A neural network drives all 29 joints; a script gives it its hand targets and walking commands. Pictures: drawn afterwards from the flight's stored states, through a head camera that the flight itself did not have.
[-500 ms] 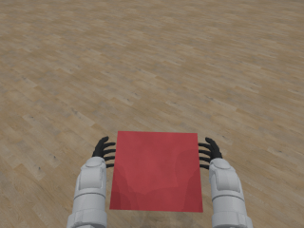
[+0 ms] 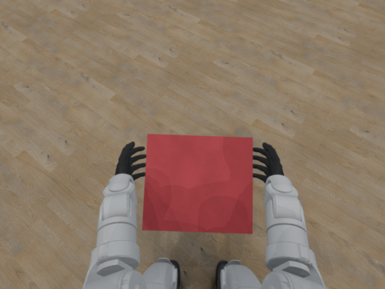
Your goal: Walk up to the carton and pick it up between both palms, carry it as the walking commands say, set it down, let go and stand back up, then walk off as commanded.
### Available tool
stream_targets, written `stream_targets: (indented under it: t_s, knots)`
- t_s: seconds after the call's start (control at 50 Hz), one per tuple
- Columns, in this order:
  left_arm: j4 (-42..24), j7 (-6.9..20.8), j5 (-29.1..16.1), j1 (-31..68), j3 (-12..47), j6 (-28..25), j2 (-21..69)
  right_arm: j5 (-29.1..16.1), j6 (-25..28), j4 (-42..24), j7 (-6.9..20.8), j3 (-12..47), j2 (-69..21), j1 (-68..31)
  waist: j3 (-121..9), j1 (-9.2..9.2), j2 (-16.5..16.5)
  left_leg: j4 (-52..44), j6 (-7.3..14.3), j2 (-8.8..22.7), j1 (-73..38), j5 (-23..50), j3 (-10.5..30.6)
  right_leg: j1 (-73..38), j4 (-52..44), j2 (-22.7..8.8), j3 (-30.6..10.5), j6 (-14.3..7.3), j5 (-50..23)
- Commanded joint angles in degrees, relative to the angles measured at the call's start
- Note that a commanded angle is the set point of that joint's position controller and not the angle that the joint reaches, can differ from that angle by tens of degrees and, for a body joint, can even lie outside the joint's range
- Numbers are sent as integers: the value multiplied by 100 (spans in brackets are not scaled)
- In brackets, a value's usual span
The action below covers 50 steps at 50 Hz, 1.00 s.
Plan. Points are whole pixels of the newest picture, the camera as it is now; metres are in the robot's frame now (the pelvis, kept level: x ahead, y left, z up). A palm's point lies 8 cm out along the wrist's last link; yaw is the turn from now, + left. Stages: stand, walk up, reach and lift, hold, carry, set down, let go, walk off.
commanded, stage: set down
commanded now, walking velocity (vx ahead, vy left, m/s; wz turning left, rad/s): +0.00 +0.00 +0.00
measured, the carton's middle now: (197, 181) +0.36 +0.01 -0.12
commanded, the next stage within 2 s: none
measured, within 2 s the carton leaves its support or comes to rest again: neither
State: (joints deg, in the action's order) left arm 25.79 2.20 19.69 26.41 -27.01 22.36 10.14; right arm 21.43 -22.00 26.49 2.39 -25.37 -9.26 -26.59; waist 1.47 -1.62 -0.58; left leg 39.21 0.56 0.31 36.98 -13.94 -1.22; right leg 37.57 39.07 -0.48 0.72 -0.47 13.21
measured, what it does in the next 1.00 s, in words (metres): lowers itself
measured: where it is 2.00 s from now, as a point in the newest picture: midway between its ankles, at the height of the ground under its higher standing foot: outside the picture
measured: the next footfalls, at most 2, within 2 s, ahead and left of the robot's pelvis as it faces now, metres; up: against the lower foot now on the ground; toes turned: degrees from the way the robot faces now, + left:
none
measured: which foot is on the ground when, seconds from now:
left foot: down 0.00-1.00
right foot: down 0.00-1.00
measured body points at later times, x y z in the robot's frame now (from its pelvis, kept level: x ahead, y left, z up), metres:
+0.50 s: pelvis -0.02 -0.01 -0.07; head +0.17 -0.01 +0.34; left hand +0.37 +0.18 -0.12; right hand +0.39 -0.15 -0.13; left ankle +0.05 +0.12 -0.71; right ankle +0.06 -0.12 -0.71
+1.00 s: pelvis -0.03 -0.01 -0.15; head +0.18 +0.00 +0.24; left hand +0.40 +0.18 -0.22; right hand +0.42 -0.15 -0.22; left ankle +0.05 +0.12 -0.71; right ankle +0.06 -0.12 -0.71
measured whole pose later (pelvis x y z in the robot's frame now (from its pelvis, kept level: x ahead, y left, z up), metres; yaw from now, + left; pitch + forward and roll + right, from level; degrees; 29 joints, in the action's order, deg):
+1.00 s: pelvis -0.03 -0.01 -0.15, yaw +0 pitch +42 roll +0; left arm 29.7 -3.5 14.5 41.9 -27.4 21.4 5.6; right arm 14.7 -20.8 33.8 -5.5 -24.2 -4.1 -44.3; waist -16.7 -2.0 1.3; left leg 79.2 -0.1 0.9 97.0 -24.7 -0.3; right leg 97.5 78.6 -0.1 1.0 -0.9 23.6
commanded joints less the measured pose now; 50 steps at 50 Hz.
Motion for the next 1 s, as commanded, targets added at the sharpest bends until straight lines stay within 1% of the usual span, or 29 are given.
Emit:
stream_targets:
  t_s: [0.0, 0.08, 0.16, 0.32, 0.46, 0.68, 0.76, 0.82, 0.86, 0.92, 0.98]
  knots:
    - [379, 1528, -1001, 3006, 3097, -221, 4825, -970, 257, 401, 1545, 3132, -4837, -2852, -3372, -9, 61, -54, 125, -570, -880, 1068, 465, -876, 8, 672, -394, -143, -905]
    - [329, 1614, -1053, 3274, 3198, -234, 4876, -1060, 268, 354, 1596, 3301, -4975, -3127, -3874, -81, 126, 290, 122, -588, -400, 955, 411, -538, 317, 688, -389, -138, -811]
    - [309, 1716, -1104, 3522, 3268, -170, 4927, -1134, 212, 329, 1634, 3412, -5075, -3406, -4298, -115, 169, 588, 114, -615, 36, 787, 352, -240, 579, 701, -371, -127, -658]
    - [446, 1870, -1098, 3790, 3159, -41, 4934, -1132, 99, 483, 1683, 3298, -5086, -3688, -4593, -73, 164, 1051, 91, -678, 893, 496, 261, 491, 1044, 750, -303, -114, -374]
    - [495, 1920, -1104, 4008, 3113, -79, 4898, -1162, 134, 585, 1677, 3234, -5097, -3920, -4932, -61, 176, 1528, 70, -736, 1595, 424, 196, 1096, 1519, 792, -256, -89, -345]
    - [380, 1859, -1289, 4409, 3398, -150, 4921, -1484, 204, 661, 1631, 3457, -5119, -4461, -5934, -152, 211, 2421, 9, -783, 2375, 520, 139, 1932, 2414, 865, -174, -28, -446]
    - [442, 1791, -1344, 4534, 3455, -138, 4966, -1542, 215, 838, 1619, 3438, -5086, -4583, -6246, -136, 187, 2728, -38, -774, 2620, 618, 137, 2394, 2759, 883, -135, -10, -496]
    - [578, 1748, -1398, 4644, 3450, -142, 4920, -1531, 209, 950, 1573, 3379, -5081, -4622, -6416, -91, 195, 2968, -61, -776, 2945, 627, 115, 2611, 2975, 876, -142, 24, -540]
    - [685, 1724, -1438, 4715, 3409, -152, 4867, -1532, 202, 1006, 1531, 3356, -5064, -4667, -6505, -103, 189, 3119, -70, -783, 3190, 593, 86, 2705, 3103, 862, -165, 43, -549]
    - [767, 1671, -1493, 4840, 3376, -165, 4802, -1591, 209, 1077, 1480, 3353, -4990, -4824, -6578, -155, 180, 3287, -87, -791, 3415, 489, 60, 2923, 3265, 860, -160, 51, -417]
    - [801, 1608, -1550, 5066, 3356, -185, 4765, -1653, 233, 1122, 1434, 3338, -4929, -5094, -6628, -164, 219, 3414, -90, -802, 3552, 313, 56, 3163, 3403, 881, -100, 51, -156]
